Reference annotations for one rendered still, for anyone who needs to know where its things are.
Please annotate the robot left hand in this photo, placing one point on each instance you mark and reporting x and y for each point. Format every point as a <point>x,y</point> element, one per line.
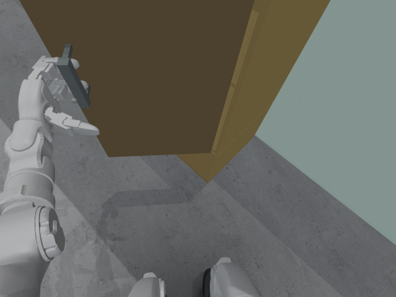
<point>35,99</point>

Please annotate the cupboard door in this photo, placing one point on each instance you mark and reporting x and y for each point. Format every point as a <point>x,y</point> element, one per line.
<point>159,70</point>

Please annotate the robot left forearm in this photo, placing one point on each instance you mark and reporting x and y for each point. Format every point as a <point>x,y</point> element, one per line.
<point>30,178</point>

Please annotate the robot left upper arm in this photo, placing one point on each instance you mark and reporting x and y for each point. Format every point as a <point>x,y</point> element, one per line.
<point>29,240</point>

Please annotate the handle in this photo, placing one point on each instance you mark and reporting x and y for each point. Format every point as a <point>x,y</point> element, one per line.
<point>72,79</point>

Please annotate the right robot shin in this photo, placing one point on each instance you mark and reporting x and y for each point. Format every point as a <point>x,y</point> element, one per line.
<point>222,260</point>

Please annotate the robot shin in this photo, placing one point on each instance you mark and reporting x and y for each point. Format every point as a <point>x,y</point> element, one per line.
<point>222,260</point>
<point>149,275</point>

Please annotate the left robot shin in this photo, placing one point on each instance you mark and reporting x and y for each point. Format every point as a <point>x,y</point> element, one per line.
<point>149,275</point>

